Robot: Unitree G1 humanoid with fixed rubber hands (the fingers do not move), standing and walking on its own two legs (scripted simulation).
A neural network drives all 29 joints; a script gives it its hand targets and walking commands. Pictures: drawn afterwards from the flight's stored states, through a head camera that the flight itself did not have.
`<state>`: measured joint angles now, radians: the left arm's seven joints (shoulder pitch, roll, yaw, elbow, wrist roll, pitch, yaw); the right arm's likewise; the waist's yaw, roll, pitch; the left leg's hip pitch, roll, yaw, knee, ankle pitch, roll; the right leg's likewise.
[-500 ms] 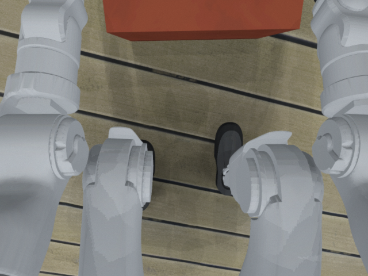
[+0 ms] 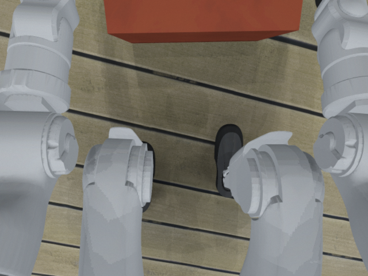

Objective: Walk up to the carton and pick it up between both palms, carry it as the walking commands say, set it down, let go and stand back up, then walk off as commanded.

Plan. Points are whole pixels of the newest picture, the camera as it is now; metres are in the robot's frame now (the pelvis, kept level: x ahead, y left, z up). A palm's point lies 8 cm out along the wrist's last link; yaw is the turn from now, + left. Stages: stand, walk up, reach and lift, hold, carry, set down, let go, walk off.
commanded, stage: set down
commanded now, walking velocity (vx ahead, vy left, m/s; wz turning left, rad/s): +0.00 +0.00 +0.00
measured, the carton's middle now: out of the picture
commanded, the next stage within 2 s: let go in 1.58 s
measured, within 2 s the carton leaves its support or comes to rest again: neither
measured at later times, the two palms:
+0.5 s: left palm out of the picture +0.57 +0.18 -0.12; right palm out of the picture +0.53 -0.26 -0.13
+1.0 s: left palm out of the picture +0.57 +0.20 +0.00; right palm out of the picture +0.53 -0.27 -0.01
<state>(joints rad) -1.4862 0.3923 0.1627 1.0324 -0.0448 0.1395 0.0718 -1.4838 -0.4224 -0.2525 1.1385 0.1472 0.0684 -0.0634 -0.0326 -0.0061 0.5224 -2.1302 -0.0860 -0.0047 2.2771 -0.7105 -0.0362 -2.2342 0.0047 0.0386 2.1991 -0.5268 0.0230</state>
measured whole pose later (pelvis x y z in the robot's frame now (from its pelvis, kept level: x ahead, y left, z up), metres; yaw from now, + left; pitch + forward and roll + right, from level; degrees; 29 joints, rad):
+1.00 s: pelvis -0.02 +0.00 +0.12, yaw -1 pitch +33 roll +1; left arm -1.50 0.54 0.18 0.68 -0.17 0.48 0.09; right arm -1.40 -0.54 -0.26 0.61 0.23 0.47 -0.04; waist -0.03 0.03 0.52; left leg -1.85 -0.07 -0.01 1.84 -0.56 -0.01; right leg -1.92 0.00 0.04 1.77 -0.42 0.02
